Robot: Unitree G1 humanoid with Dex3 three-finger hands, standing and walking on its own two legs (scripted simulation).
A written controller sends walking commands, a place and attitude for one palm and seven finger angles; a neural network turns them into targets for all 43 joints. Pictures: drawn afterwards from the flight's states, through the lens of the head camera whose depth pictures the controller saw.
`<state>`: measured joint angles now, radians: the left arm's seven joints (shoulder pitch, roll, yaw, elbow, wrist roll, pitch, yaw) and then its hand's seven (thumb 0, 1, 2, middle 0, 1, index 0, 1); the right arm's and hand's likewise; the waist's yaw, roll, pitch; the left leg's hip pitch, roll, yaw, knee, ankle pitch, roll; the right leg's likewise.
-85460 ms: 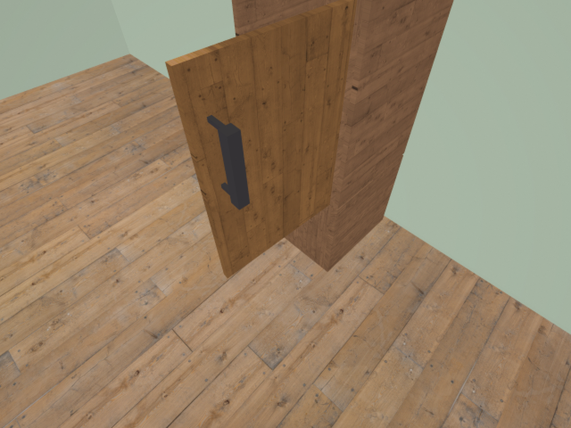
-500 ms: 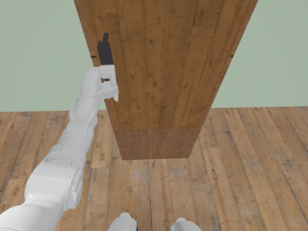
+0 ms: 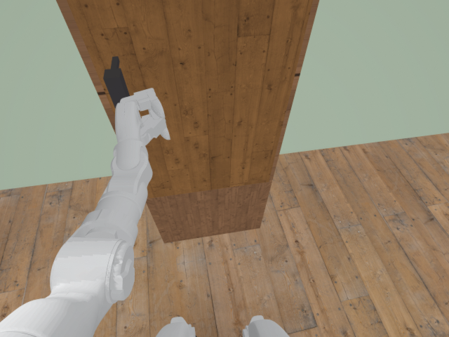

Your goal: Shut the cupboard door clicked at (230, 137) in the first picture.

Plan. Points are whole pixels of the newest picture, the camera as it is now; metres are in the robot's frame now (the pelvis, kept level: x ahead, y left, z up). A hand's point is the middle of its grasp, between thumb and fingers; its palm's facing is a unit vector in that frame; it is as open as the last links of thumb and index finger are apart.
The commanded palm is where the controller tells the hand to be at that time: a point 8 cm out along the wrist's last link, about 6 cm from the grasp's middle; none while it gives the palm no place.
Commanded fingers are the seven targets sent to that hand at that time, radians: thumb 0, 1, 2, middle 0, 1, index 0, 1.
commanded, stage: pull the fist back off the door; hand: left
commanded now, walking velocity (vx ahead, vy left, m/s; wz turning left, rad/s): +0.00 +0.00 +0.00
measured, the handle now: (127, 105) +0.55 +0.15 +0.11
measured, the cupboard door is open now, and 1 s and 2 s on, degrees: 0 0 0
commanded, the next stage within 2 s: draw the hand back to the body in 0.44 s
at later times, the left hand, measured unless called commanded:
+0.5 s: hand (151, 158) +0.40 +0.09 +0.11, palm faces +0.06 -1.00 +0.00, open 3.1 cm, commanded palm +0.38 +0.15 +0.12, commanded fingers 0.00 0.90 0.90 -1.30 -1.50 -1.30 -1.50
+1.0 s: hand (104, 176) +0.34 +0.15 +0.15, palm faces +0.10 -0.99 -0.04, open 3.1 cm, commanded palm +0.30 +0.20 +0.16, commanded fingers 0.00 0.90 0.90 -1.22 -1.41 -1.22 -1.41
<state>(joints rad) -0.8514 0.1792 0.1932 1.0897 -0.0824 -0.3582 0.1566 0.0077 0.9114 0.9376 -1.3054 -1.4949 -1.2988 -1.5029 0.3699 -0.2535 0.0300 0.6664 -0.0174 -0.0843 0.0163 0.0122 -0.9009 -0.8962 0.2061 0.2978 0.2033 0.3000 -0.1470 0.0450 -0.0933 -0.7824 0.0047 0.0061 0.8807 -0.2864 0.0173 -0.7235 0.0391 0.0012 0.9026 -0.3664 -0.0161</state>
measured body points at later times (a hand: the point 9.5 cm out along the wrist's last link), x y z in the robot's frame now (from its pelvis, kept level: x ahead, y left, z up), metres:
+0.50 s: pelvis +0.08 -0.01 +0.02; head +0.09 -0.03 +0.47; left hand +0.39 +0.15 +0.11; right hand +0.26 -0.24 -0.06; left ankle +0.09 +0.11 -0.69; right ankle +0.05 -0.11 -0.69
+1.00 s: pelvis +0.07 -0.02 +0.03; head +0.06 -0.05 +0.48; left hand +0.33 +0.20 +0.16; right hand +0.24 -0.25 -0.06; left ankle +0.09 +0.11 -0.69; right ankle +0.05 -0.11 -0.69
